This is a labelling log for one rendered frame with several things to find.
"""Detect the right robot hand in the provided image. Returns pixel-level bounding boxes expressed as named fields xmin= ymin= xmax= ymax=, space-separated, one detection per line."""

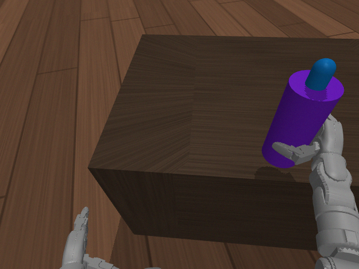
xmin=272 ymin=114 xmax=343 ymax=165

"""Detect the right robot arm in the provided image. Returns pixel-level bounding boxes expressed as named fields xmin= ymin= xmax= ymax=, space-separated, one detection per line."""
xmin=309 ymin=153 xmax=359 ymax=269

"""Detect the left robot hand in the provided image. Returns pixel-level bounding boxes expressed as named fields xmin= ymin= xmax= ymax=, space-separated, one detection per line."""
xmin=62 ymin=207 xmax=119 ymax=269

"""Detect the bottle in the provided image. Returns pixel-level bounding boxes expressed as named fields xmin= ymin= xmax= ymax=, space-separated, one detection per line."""
xmin=262 ymin=58 xmax=344 ymax=168

